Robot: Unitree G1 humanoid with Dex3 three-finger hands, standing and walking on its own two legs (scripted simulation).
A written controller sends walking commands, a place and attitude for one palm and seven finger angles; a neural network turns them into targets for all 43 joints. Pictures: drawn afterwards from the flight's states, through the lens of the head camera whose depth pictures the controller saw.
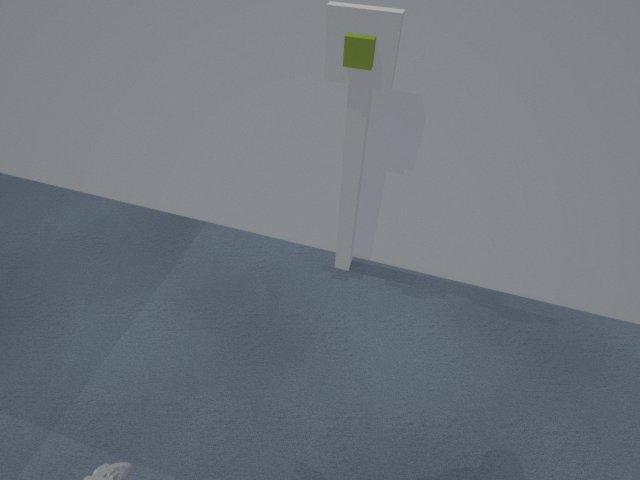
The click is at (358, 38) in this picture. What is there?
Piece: button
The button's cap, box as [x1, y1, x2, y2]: [343, 32, 375, 69]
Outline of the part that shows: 347,32 344,40 343,66 370,69 372,66 375,36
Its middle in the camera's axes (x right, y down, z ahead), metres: +0.09 -0.46 +0.95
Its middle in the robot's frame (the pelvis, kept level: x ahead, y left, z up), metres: +1.03 -0.04 +0.12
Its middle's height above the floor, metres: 0.89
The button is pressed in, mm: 0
